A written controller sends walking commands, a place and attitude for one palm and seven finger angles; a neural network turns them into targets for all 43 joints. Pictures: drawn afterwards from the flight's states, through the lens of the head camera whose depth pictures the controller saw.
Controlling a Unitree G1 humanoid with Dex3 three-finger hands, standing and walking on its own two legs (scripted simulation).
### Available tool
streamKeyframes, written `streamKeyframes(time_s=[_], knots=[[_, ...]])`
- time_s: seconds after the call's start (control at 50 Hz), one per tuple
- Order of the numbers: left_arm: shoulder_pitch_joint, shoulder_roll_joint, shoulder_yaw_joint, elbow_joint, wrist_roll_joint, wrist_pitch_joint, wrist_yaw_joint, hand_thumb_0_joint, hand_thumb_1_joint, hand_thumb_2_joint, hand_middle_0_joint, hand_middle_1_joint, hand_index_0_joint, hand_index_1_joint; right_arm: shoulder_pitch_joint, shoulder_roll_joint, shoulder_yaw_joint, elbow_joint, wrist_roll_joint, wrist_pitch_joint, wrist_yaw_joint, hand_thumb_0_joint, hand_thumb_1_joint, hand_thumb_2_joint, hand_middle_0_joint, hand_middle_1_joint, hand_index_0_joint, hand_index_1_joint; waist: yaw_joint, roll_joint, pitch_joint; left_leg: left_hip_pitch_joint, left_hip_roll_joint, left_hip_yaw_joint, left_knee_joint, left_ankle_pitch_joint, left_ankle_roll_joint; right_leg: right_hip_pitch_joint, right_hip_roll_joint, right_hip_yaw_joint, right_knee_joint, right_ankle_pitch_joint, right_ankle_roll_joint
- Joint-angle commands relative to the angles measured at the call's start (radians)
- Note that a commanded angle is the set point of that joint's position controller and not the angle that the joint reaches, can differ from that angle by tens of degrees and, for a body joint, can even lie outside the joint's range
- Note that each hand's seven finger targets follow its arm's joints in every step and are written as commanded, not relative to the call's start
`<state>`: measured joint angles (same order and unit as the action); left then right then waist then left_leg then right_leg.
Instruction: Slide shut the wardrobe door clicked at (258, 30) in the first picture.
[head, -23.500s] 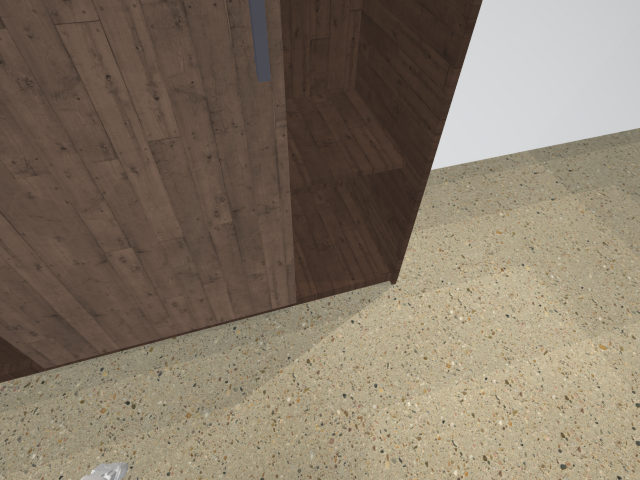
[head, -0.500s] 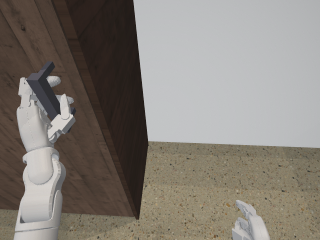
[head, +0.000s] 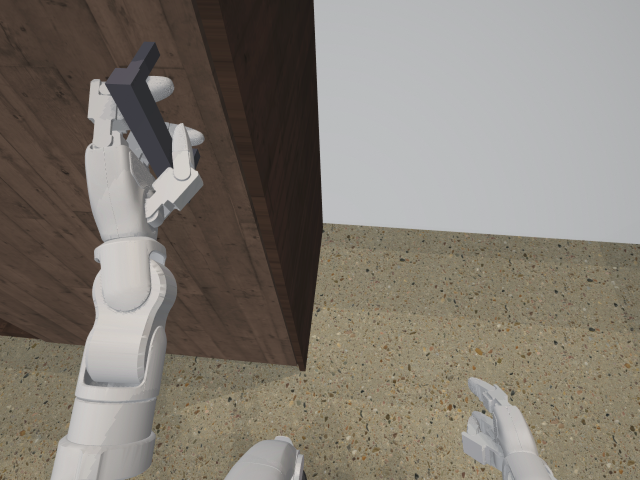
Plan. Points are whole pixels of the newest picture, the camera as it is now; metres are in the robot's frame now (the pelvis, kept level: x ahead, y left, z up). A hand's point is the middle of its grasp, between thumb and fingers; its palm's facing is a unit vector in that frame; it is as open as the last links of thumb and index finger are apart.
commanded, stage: stop walking and hold the door there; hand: left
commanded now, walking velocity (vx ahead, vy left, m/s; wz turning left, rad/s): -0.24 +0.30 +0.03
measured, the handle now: (165, 129) +0.39 +0.19 +0.22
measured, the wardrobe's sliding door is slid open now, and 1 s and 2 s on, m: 0.00 0.00 0.00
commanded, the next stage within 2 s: loosen the grip on the handle in 0.86 s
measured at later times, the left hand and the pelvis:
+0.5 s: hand (179, 178) +0.34 +0.16 +0.20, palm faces +0.02 -1.00 -0.06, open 6.2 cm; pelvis -0.03 +0.08 +0.00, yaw +1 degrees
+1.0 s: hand (179, 173) +0.35 +0.17 +0.20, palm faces +0.06 -0.99 -0.15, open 6.5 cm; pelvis -0.04 +0.06 +0.01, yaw +1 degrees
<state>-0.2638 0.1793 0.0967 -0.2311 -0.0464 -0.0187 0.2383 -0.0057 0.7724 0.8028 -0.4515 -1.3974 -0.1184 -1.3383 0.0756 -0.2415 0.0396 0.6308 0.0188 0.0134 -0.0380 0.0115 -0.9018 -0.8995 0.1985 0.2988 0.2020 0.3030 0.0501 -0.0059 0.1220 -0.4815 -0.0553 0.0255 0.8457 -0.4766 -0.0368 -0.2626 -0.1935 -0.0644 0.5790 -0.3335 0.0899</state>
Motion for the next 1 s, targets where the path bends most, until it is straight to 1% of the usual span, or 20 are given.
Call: streamKeyframes(time_s=[0.0, 0.02, 0.04, 0.06, 0.08, 0.12, 0.14, 0.18, 0.24, 0.32, 0.42, 0.5, 0.56, 0.6, 0.68, 0.8, 0.92, 0.94, 0.96, 0.98], knots=[[-0.347, 0.06, -0.196, -0.326, 0.033, -0.114, -0.082, 0.0, 0.9, 0.9, -0.45, -1.4, -0.45, -1.4, -0.149, -0.009, -0.032, -0.179, -0.001, -0.016, -0.018, 0.0, -0.9, -0.9, 0.2, 0.3, 0.2, 0.3, -0.033, -0.113, -0.395, 0.262, 0.022, 0.105, -0.354, 0.288, -0.016, 0.178, -0.154, 0.023, 0.11, 0.912, -0.14], [-0.385, 0.037, -0.243, -0.352, 0.028, -0.112, -0.091, 0.0, 0.9, 0.9, -0.45, -1.4, -0.45, -1.4, -0.133, -0.018, -0.044, -0.188, 0.004, -0.018, -0.017, 0.0, -0.9, -0.9, 0.2, 0.3, 0.2, 0.3, -0.045, -0.059, -0.429, 0.418, 0.087, 0.103, -0.418, 0.555, 0.003, 0.066, -0.109, -0.006, 0.204, 0.726, -0.105], [-0.419, 0.007, -0.279, -0.376, 0.019, -0.12, -0.099, 0.0, 0.9, 0.9, -0.45, -1.4, -0.45, -1.4, -0.122, -0.05, -0.06, -0.204, 0.01, -0.036, -0.01, 0.0, -0.9, -0.9, 0.2, 0.3, 0.2, 0.3, -0.037, 0.152, -0.473, 0.594, 0.282, -0.083, -0.411, 1.022, 0.094, -0.146, 0.009, -0.035, 0.353, 0.228, -0.048], [-0.43, -0.066, -0.332, -0.338, 0.021, -0.142, -0.119, 0.0, 0.9, 0.9, -0.45, -1.4, -0.45, -1.4, -0.049, -0.067, -0.076, -0.202, 0.018, -0.052, 0.012, 0.0, -0.9, -0.9, 0.2, 0.3, 0.2, 0.3, -0.058, 0.287, -0.519, 0.635, 0.408, -0.187, -0.394, 1.247, 0.187, -0.203, 0.105, 0.001, 0.509, -0.313, -0.052], [-0.384, -0.143, -0.393, -0.27, 0.014, -0.151, -0.14, 0.0, 0.9, 0.9, -0.45, -1.4, -0.45, -1.4, -0.021, -0.054, -0.066, -0.194, 0.013, -0.071, 0.02, 0.0, -0.9, -0.9, 0.2, 0.3, 0.2, 0.3, -0.077, 0.303, -0.513, 0.622, 0.394, -0.234, -0.408, 1.208, 0.221, -0.24, 0.137, 0.032, 0.603, -0.391, -0.058], [-0.507, -0.098, -0.359, -0.308, 0.02, -0.169, -0.148, 0.0, 0.9, 0.9, -0.45, -1.4, -0.45, -1.4, -0.011, -0.068, -0.08, -0.151, 0.024, -0.09, 0.025, 0.0, -0.9, -0.9, 0.2, 0.3, 0.2, 0.3, -0.096, 0.115, -0.502, 0.671, 0.354, -0.138, -0.356, 1.161, 0.208, -0.264, 0.135, 0.05, 0.547, -0.257, -0.072], [-0.521, -0.113, -0.368, -0.275, 0.026, -0.165, -0.156, 0.0, 0.9, 0.9, -0.45, -1.4, -0.45, -1.4, -0.005, -0.068, -0.08, -0.144, 0.023, -0.089, 0.031, 0.0, -0.9, -0.9, 0.2, 0.3, 0.2, 0.3, -0.098, 0.077, -0.482, 0.679, 0.342, -0.122, -0.356, 1.142, 0.198, -0.262, 0.146, 0.043, 0.502, -0.188, -0.07], [-0.551, -0.126, -0.385, -0.23, 0.024, -0.15, -0.173, 0.0, 0.9, 0.9, -0.45, -1.4, -0.45, -1.4, -0.019, -0.058, -0.067, -0.154, 0.018, -0.089, 0.04, 0.0, -0.9, -0.9, 0.2, 0.3, 0.2, 0.3, -0.088, 0.065, -0.467, 0.664, 0.343, -0.123, -0.401, 1.057, 0.182, -0.203, 0.152, 0.041, 0.399, -0.128, -0.073], [-0.597, -0.131, -0.399, -0.214, 0.018, -0.14, -0.194, 0.0, 0.9, 0.9, -0.45, -1.4, -0.45, -1.4, -0.039, -0.038, -0.044, -0.163, 0.004, -0.104, 0.047, 0.0, -0.9, -0.9, 0.2, 0.3, 0.2, 0.3, -0.081, 0.169, -0.462, 0.664, 0.371, -0.129, -0.442, 0.972, 0.178, -0.132, 0.161, 0.053, 0.252, -0.067, -0.084], [-0.61, -0.138, -0.4, -0.149, 0.012, -0.126, -0.201, 0.0, 0.9, 0.9, -0.45, -1.4, -0.45, -1.4, -0.048, -0.034, -0.032, -0.156, -0.003, -0.117, 0.047, 0.0, -0.9, -0.9, 0.2, 0.3, 0.2, 0.3, -0.08, 0.115, -0.45, 0.631, 0.4, -0.165, -0.457, 0.908, 0.175, -0.059, 0.172, 0.071, 0.133, -0.025, -0.092], [-0.649, -0.146, -0.398, -0.099, 0.013, -0.134, -0.203, 0.0, 0.9, 0.9, -0.45, -1.4, -0.45, -1.4, -0.05, -0.041, -0.036, -0.146, -0.004, -0.118, 0.046, 0.0, -0.9, -0.9, 0.2, 0.3, 0.2, 0.3, -0.085, 0.083, -0.481, 0.607, 0.382, -0.165, -0.419, 0.89, 0.148, 0.02, 0.177, 0.075, 0.01, 0.031, -0.099], [-0.677, -0.142, -0.381, -0.052, 0.014, -0.141, -0.199, 0.0, 0.9, 0.9, -0.45, -1.4, -0.45, -1.4, -0.034, -0.047, -0.042, -0.136, 0.003, -0.114, 0.034, 0.0, -0.9, -0.9, 0.2, 0.3, 0.2, 0.3, -0.091, 0.072, -0.51, 0.559, 0.319, -0.139, -0.373, 0.791, 0.105, 0.088, 0.157, 0.096, -0.088, 0.212, -0.105], [-0.683, -0.125, -0.352, 0.015, 0.01, -0.145, -0.195, 0.0, 0.9, 0.9, -0.45, -1.4, -0.45, -1.4, -0.031, -0.036, -0.049, -0.137, 0.011, -0.11, 0.016, 0.0, -0.9, -0.9, 0.2, 0.3, 0.2, 0.3, -0.093, -0.068, -0.541, 0.525, 0.235, -0.056, -0.303, 0.703, 0.071, 0.135, 0.094, 0.172, -0.142, 0.504, -0.112], [-0.67, -0.141, -0.357, 0.074, 0.002, -0.139, -0.189, 0.0, 0.9, 0.9, -0.45, -1.4, -0.45, -1.4, -0.037, -0.032, -0.047, -0.133, 0.012, -0.105, 0.005, 0.0, -0.9, -0.9, 0.2, 0.3, 0.2, 0.3, -0.089, -0.03, -0.498, 0.489, 0.213, -0.052, -0.325, 0.602, 0.062, 0.107, 0.075, 0.195, -0.148, 0.47, -0.118], [-0.692, -0.133, -0.346, 0.143, -0.005, -0.143, -0.178, 0.0, 0.9, 0.9, -0.45, -1.4, -0.45, -1.4, -0.035, -0.05, -0.052, -0.129, 0.007, -0.099, -0.009, 0.0, -0.9, -0.9, 0.2, 0.3, 0.2, 0.3, -0.084, 0.048, -0.462, 0.475, 0.231, -0.089, -0.384, 0.531, 0.076, 0.073, 0.101, 0.154, -0.152, 0.283, -0.109], [-0.697, -0.138, -0.34, 0.22, -0.011, -0.15, -0.169, 0.0, 0.9, 0.9, -0.45, -1.4, -0.45, -1.4, -0.019, -0.055, -0.052, -0.117, 0.002, -0.103, -0.023, 0.0, -0.9, -0.9, 0.2, 0.3, 0.2, 0.3, -0.079, 0.04, -0.406, 0.44, 0.231, -0.098, -0.414, 0.443, 0.08, 0.046, 0.109, 0.165, -0.185, 0.203, -0.111], [-0.682, -0.127, -0.331, 0.26, -0.009, -0.158, -0.166, 0.0, 0.9, 0.9, -0.45, -1.4, -0.45, -1.4, 0.001, -0.06, -0.054, -0.099, -0.001, -0.106, -0.028, 0.0, -0.9, -0.9, 0.2, 0.3, 0.2, 0.3, -0.074, -0.001, -0.398, 0.451, 0.215, -0.075, -0.39, 0.492, 0.072, 0.037, 0.092, 0.178, -0.204, 0.25, -0.108], [-1.273, 0.749, 0.399, 0.314, 0.083, -0.165, -0.13, 0.0, 0.9, 0.9, -0.45, -1.4, -0.45, -1.4, 0.02, -0.135, -0.135, -0.083, -0.006, -0.126, -0.009, 0.0, -0.9, -0.9, 0.2, 0.3, 0.2, 0.3, -0.003, -0.338, -0.145, 0.391, 0.185, -0.02, -0.275, 0.438, 0.125, -0.1, 0.106, 0.297, -0.371, 0.587, 0.004], [-1.081, 0.239, 0.074, 0.734, 0.072, -0.057, -0.174, 0.0, 0.779, 0.842, -0.45, -1.4, -0.45, -1.4, 0.03, -0.102, -0.081, -0.021, -0.029, -0.198, 0.011, 0.0, -0.9, -0.9, 0.2, 0.3, 0.2, 0.3, -0.135, -0.341, -0.549, 0.272, 0.03, 0.027, -0.394, 0.594, 0.083, 0.207, 0.139, 0.164, -0.06, 0.949, -0.081], [-0.884, 0.102, 0.024, 0.562, -0.017, -0.058, -0.207, 0.0, 0.658, 0.783, -0.45, -1.4, -0.45, -1.4, 0.14, -0.117, -0.119, -0.021, 0.021, -0.214, 0.029, 0.0, -0.9, -0.9, 0.2, 0.3, 0.2, 0.3, -0.044, -0.11, -0.681, 0.428, 0.053, 0.024, -0.424, 0.693, 0.043, 0.189, 0.164, 0.066, -0.008, 0.771, -0.122]])
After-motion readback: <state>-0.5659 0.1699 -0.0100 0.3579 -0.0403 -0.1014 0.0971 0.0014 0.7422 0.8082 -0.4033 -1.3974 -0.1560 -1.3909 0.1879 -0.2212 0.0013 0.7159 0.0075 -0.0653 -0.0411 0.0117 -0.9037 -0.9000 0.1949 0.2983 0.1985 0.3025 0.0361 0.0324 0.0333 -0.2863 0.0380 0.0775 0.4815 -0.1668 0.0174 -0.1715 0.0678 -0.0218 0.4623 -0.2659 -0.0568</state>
